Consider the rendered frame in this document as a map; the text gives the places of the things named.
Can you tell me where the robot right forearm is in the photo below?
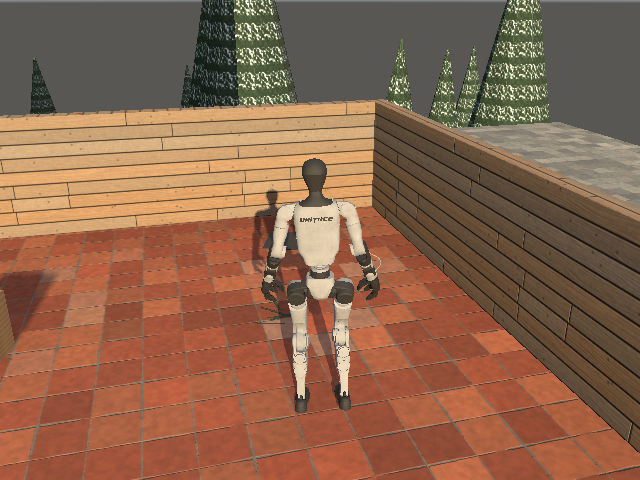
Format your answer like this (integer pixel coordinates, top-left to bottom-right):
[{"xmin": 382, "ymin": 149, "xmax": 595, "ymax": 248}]
[{"xmin": 356, "ymin": 240, "xmax": 377, "ymax": 281}]

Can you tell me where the left robot foot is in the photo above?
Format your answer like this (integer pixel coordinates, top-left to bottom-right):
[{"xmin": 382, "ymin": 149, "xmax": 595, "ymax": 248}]
[{"xmin": 295, "ymin": 387, "xmax": 310, "ymax": 413}]

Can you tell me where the robot right hand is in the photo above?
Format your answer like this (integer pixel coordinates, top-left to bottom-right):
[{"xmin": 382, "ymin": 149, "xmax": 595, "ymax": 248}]
[{"xmin": 357, "ymin": 276, "xmax": 380, "ymax": 300}]

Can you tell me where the robot left upper arm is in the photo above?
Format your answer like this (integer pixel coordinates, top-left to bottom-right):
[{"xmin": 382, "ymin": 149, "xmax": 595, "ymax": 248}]
[{"xmin": 270, "ymin": 203, "xmax": 295, "ymax": 259}]

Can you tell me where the robot right upper arm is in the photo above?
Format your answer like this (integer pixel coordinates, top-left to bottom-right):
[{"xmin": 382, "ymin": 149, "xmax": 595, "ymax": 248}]
[{"xmin": 337, "ymin": 201, "xmax": 366, "ymax": 256}]

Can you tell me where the robot left forearm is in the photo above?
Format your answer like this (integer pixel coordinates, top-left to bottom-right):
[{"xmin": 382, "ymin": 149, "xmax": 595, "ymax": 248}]
[{"xmin": 263, "ymin": 243, "xmax": 281, "ymax": 283}]

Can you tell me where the robot left hand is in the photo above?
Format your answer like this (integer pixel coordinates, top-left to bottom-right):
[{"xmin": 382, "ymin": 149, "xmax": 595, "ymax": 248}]
[{"xmin": 261, "ymin": 279, "xmax": 284, "ymax": 302}]

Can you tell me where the right robot thigh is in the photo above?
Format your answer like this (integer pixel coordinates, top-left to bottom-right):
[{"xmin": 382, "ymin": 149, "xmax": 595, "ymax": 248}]
[{"xmin": 332, "ymin": 278, "xmax": 354, "ymax": 345}]

